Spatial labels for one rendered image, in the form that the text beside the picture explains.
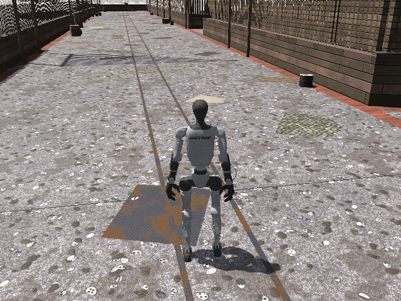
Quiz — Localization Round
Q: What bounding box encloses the robot torso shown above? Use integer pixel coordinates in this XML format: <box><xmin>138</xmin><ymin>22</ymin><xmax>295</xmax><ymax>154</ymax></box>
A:
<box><xmin>186</xmin><ymin>124</ymin><xmax>215</xmax><ymax>188</ymax></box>

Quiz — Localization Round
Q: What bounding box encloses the left robot hand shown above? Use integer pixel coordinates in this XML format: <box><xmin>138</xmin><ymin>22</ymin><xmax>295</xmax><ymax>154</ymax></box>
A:
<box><xmin>165</xmin><ymin>183</ymin><xmax>180</xmax><ymax>201</ymax></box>

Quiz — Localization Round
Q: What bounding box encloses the robot right foot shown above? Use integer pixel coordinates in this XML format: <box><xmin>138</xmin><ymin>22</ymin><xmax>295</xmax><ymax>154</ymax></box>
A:
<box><xmin>212</xmin><ymin>241</ymin><xmax>222</xmax><ymax>257</ymax></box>

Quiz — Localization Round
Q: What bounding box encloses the robot left forearm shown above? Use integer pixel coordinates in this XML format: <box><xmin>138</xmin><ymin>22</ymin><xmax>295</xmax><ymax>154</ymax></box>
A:
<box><xmin>167</xmin><ymin>153</ymin><xmax>179</xmax><ymax>184</ymax></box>

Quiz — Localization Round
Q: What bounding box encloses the right robot upper arm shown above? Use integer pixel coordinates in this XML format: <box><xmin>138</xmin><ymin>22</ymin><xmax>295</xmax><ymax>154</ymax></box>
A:
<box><xmin>213</xmin><ymin>127</ymin><xmax>228</xmax><ymax>162</ymax></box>

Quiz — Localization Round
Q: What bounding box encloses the robot right forearm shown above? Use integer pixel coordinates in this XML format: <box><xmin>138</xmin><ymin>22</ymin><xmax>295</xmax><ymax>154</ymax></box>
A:
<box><xmin>221</xmin><ymin>153</ymin><xmax>233</xmax><ymax>185</ymax></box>

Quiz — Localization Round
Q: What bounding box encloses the right robot hand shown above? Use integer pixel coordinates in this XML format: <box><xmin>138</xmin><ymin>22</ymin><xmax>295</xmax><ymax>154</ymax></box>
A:
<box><xmin>219</xmin><ymin>184</ymin><xmax>234</xmax><ymax>202</ymax></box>

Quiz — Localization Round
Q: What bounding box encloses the left robot upper arm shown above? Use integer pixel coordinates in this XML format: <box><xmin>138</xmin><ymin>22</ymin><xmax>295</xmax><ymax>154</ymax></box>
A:
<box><xmin>172</xmin><ymin>127</ymin><xmax>187</xmax><ymax>162</ymax></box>

